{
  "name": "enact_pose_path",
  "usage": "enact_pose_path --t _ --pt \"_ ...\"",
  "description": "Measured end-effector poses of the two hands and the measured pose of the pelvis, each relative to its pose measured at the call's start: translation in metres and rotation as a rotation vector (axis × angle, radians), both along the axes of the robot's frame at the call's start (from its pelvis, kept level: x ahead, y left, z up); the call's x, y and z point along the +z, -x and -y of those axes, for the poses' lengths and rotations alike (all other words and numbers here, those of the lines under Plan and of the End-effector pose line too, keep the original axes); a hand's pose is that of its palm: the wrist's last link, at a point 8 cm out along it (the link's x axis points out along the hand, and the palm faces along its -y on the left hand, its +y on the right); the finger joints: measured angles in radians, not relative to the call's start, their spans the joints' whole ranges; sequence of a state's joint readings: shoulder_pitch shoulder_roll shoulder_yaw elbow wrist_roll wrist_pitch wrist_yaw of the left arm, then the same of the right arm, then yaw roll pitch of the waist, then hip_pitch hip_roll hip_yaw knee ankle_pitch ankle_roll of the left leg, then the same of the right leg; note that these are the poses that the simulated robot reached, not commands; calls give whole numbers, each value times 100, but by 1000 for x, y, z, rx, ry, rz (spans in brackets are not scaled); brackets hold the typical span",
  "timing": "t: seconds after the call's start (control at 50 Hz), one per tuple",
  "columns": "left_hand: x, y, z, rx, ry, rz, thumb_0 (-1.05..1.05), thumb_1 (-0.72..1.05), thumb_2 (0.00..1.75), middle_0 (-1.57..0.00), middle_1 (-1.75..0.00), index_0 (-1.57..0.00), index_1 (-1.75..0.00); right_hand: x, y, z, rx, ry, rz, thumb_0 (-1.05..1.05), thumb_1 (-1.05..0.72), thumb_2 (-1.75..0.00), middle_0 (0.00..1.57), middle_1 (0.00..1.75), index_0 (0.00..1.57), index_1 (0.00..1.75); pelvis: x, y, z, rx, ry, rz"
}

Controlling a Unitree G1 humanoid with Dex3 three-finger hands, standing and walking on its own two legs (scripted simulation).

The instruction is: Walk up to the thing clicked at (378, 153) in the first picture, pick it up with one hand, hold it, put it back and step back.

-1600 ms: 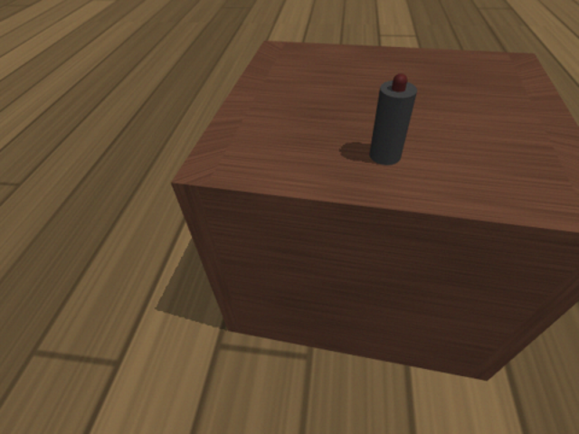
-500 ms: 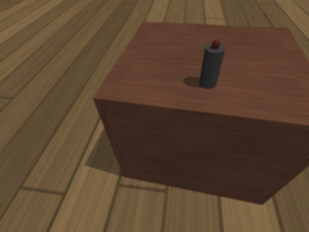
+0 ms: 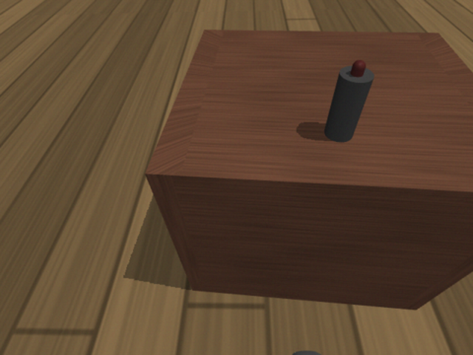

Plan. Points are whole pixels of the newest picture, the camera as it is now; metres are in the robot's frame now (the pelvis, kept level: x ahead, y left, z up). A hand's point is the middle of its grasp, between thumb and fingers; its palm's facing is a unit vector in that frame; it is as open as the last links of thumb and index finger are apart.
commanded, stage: walk up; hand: right
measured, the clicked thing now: (348, 100) +0.63 -0.24 +0.08
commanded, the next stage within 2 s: none
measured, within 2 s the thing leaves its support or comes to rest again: neither
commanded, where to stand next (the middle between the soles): +0.18 +0.04 m, yaw -8 degrees
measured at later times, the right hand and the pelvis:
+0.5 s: hand (366, 335) +0.19 -0.22 -0.16, palm faces +0.07 +0.92 -0.39, open 7.3 cm; pelvis +0.12 +0.06 -0.02, yaw -6 degrees
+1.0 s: hand (376, 354) +0.16 -0.22 -0.16, palm faces +0.12 +0.91 -0.40, open 7.3 cm; pelvis +0.12 +0.06 -0.02, yaw -10 degrees
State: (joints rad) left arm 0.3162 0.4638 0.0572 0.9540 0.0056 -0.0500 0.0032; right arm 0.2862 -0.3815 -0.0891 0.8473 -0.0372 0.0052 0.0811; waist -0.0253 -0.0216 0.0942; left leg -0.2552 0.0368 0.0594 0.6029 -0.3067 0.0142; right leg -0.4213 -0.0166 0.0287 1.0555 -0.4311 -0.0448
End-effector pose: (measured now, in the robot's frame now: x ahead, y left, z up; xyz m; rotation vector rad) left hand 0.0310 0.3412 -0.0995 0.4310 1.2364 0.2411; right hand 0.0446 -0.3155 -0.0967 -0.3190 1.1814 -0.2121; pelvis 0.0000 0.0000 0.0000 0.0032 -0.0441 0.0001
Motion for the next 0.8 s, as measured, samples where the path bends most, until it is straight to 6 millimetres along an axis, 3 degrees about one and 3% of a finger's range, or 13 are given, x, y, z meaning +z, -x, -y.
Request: enact_pose_path --t 0.14,0.2,0.26,0.38,0.48,0.62,0.7,0.8 --pt "19 -95 6 -113 9 92 1 90 90 -20 -30 -20 -29 -17 -6 -20 -43 -57 -51 0 -90 -90 21 30 21 30 2 -48 -12 -29 -9 -1" --pt "18 -129 7 -138 -18 150 1 90 90 -21 -30 -20 -30 -33 -23 -21 -58 -65 -61 0 -90 -90 21 30 21 30 -9 -68 -12 -37 6 7" --pt "21 -150 7 -133 -19 185 1 90 90 -21 -30 -20 -30 -37 -48 -28 -53 -62 -65 0 -91 -90 21 30 21 30 -9 -84 -17 -50 10 11" --pt "22 -173 -5 -146 -7 173 1 90 90 -21 -30 -20 -30 -25 -105 -41 -28 -34 17 0 -91 -90 21 30 21 30 -4 -107 -36 -78 5 5" --pt "-5 -191 -27 -153 26 134 1 90 90 -21 -30 -20 -30 -21 -135 -54 -38 28 85 0 -91 -90 21 30 21 30 -18 -122 -60 -102 -6 5" --pt "-30 -215 -36 -137 71 85 1 90 90 -20 -30 -20 -29 -7 -139 -69 -58 71 94 0 -91 -90 21 30 21 30 -19 -129 -69 -138 11 6" --pt "-32 -219 -31 -154 83 63 1 90 90 -20 -30 -20 -29 -5 -133 -60 -61 89 83 0 -90 -90 21 30 21 31 -18 -128 -66 -155 15 -6" --pt "-29 -212 -19 -165 66 51 1 90 90 -20 -30 -20 -29 -17 -123 -41 -98 91 60 0 -90 -90 21 30 21 31 -22 -124 -56 -160 38 -1"
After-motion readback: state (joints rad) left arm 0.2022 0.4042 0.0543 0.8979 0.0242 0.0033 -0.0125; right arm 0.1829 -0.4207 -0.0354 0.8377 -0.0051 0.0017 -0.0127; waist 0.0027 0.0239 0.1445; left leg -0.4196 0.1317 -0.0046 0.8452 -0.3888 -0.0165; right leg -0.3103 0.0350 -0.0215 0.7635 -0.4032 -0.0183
